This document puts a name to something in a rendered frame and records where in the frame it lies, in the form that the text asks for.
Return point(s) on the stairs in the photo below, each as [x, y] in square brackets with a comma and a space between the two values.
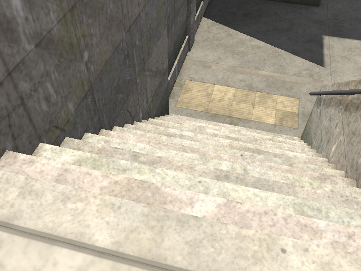
[259, 180]

